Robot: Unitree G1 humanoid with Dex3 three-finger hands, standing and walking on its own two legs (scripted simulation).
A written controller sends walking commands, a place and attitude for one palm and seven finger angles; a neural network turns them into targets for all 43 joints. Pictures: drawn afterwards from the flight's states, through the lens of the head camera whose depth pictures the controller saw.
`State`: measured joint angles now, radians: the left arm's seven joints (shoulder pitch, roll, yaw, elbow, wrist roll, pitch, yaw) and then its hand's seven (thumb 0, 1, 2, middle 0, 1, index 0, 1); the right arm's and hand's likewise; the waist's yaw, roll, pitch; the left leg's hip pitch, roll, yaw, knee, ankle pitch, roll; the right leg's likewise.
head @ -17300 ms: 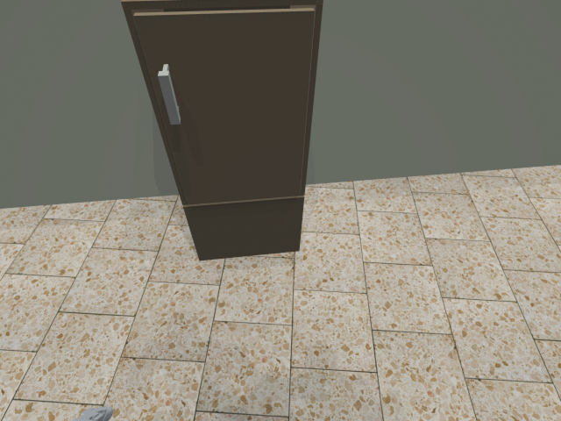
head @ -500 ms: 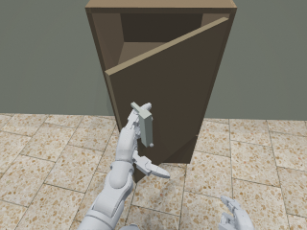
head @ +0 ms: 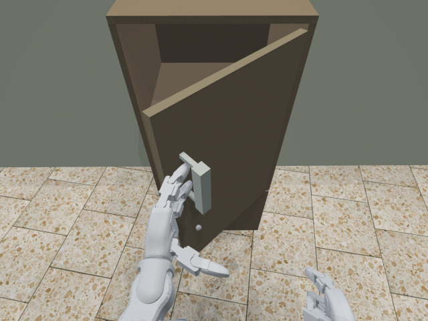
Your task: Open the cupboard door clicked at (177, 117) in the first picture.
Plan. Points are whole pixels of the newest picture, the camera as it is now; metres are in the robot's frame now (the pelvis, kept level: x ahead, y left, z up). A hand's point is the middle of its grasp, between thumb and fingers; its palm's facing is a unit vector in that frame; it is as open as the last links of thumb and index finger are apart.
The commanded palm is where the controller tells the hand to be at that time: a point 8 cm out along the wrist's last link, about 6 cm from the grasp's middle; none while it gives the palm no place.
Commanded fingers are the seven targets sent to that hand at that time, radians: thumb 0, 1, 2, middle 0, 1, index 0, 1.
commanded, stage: slide the hand sideways off the handle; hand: left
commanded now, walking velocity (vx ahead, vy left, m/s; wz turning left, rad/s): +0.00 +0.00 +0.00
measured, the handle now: (194, 183) +0.35 +0.06 +0.08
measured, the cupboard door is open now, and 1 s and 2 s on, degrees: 44 44 44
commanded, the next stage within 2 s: draw the hand back to the body in 0.52 s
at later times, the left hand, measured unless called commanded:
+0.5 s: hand (170, 253) +0.22 +0.09 +0.07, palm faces +0.05 -1.00 -0.02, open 16.3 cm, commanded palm +0.19 +0.14 +0.08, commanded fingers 0.00 -0.50 0.30 -0.15 -0.30 -0.15 -0.30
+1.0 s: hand (133, 252) +0.20 +0.13 +0.11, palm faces +0.05 -1.00 -0.05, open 16.3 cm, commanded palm +0.17 +0.19 +0.12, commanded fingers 0.00 -0.50 0.30 -0.15 -0.30 -0.15 -0.30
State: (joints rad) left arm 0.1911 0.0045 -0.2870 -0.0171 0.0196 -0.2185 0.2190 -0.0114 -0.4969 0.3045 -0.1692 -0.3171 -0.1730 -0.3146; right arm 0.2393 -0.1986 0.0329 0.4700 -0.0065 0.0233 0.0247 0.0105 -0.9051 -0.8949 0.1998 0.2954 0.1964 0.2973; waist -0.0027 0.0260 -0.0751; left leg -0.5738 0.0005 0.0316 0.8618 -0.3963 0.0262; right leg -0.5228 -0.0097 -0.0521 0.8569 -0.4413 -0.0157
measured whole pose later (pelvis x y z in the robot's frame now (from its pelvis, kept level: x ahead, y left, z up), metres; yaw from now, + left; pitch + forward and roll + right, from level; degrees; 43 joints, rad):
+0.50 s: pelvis +0.02 -0.03 -0.01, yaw +2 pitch +8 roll +0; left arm 0.52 0.11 -0.10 -0.26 -0.11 -0.28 -0.01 -0.01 -0.50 0.30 -0.16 -0.30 -0.15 -0.30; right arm 0.26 -0.23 0.02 0.44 0.01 -0.05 -0.02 0.01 -0.90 -0.89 0.20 0.30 0.20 0.30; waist 0.01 0.04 -0.10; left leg -0.62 0.01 -0.02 0.91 -0.43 -0.02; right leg -0.57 0.00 -0.10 0.92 -0.50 -0.06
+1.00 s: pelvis +0.01 -0.02 +0.00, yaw +1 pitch +6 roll -1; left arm 0.55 0.18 0.02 -0.36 -0.21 -0.19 -0.10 -0.01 -0.50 0.30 -0.15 -0.30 -0.15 -0.30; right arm 0.27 -0.23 0.04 0.46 0.04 -0.12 -0.05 0.01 -0.90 -0.89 0.20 0.30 0.20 0.30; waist 0.02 0.06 -0.11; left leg -0.54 0.01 -0.01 0.86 -0.41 0.00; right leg -0.48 0.01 -0.09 0.84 -0.46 -0.04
